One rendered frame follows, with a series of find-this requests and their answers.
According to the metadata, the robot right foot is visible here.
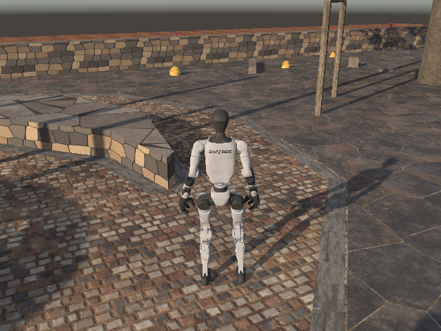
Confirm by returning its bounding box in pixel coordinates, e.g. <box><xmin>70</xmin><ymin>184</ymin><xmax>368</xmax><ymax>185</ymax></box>
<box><xmin>236</xmin><ymin>266</ymin><xmax>245</xmax><ymax>283</ymax></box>

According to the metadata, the humanoid robot torso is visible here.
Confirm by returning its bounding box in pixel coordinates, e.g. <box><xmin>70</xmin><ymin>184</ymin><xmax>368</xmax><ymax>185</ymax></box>
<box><xmin>204</xmin><ymin>136</ymin><xmax>236</xmax><ymax>207</ymax></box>

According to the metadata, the robot right forearm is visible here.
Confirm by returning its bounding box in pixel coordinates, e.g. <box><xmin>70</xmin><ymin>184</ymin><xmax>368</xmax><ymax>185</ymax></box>
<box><xmin>245</xmin><ymin>167</ymin><xmax>258</xmax><ymax>197</ymax></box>

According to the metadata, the robot right upper arm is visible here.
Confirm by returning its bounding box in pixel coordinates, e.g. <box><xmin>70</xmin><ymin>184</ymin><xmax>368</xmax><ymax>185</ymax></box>
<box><xmin>235</xmin><ymin>139</ymin><xmax>252</xmax><ymax>178</ymax></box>

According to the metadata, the left robot hand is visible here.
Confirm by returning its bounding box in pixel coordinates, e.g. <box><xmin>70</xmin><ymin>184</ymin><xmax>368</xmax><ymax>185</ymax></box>
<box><xmin>179</xmin><ymin>196</ymin><xmax>195</xmax><ymax>214</ymax></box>

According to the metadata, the right robot hand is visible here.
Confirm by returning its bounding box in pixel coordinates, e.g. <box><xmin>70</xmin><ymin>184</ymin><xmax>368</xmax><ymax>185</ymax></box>
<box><xmin>244</xmin><ymin>194</ymin><xmax>260</xmax><ymax>210</ymax></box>

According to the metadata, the robot left forearm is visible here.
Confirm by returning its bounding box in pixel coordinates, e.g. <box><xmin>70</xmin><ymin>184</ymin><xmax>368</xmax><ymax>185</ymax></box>
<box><xmin>181</xmin><ymin>168</ymin><xmax>195</xmax><ymax>199</ymax></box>

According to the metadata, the robot left upper arm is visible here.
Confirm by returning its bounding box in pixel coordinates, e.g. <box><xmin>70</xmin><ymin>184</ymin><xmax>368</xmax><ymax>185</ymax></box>
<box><xmin>188</xmin><ymin>139</ymin><xmax>206</xmax><ymax>178</ymax></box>

